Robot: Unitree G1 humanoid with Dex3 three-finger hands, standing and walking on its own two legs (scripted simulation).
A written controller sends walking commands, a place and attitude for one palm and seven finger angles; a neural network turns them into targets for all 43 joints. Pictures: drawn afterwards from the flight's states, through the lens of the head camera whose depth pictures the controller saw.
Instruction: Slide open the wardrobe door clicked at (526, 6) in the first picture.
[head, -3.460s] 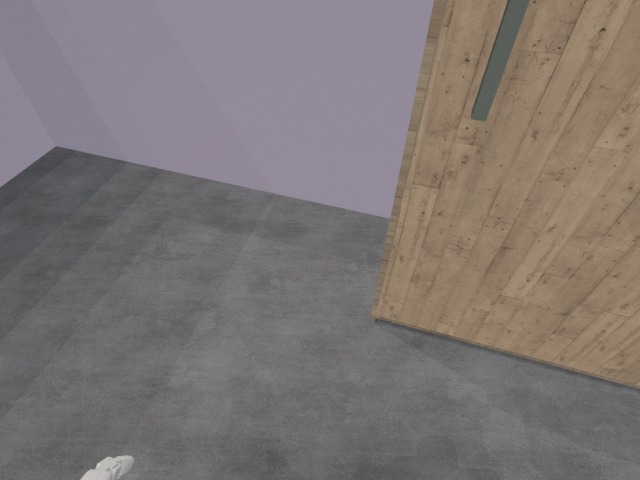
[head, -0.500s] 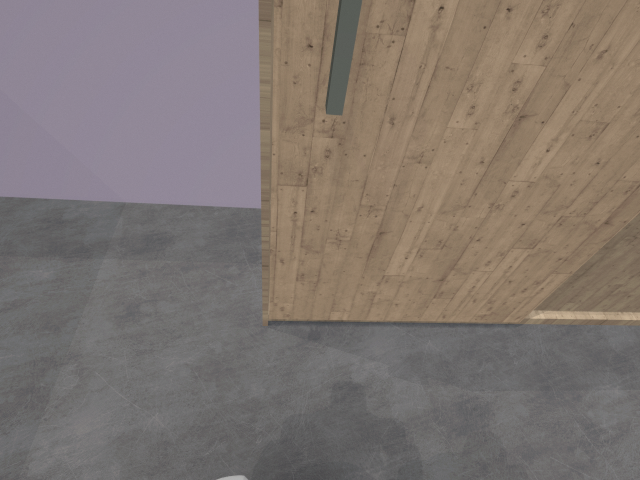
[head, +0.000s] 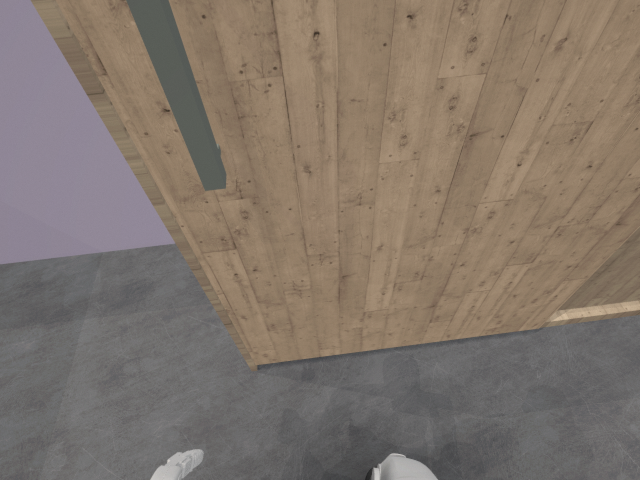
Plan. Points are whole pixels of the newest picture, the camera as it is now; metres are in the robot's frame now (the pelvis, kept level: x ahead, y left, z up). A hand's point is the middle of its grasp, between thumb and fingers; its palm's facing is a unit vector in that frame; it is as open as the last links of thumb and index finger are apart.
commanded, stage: come to a stop and stand still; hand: left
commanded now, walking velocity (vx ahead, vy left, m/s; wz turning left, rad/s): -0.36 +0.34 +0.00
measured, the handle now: (178, 61) +0.47 +0.13 +0.27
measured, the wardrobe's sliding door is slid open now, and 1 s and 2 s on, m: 0.00 0.00 0.00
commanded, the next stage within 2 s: look again from close up in 1.60 s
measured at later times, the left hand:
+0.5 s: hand out of the picture -0.04 +0.27 -0.17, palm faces +0.11 -0.96 -0.24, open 7.4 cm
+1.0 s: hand out of the picture +0.02 +0.22 -0.16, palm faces -0.07 -0.99 -0.14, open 7.3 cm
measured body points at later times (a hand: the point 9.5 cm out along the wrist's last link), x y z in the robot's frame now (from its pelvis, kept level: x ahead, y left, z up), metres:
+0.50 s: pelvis -0.05 +0.05 +0.01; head -0.05 +0.08 +0.46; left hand -0.05 +0.32 -0.15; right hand +0.03 -0.20 -0.12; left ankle -0.10 +0.16 -0.73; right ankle +0.07 -0.09 -0.71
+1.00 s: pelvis -0.05 +0.05 +0.02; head -0.01 +0.07 +0.47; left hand +0.03 +0.27 -0.15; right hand -0.18 -0.15 -0.11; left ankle -0.10 +0.16 -0.72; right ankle -0.07 -0.10 -0.69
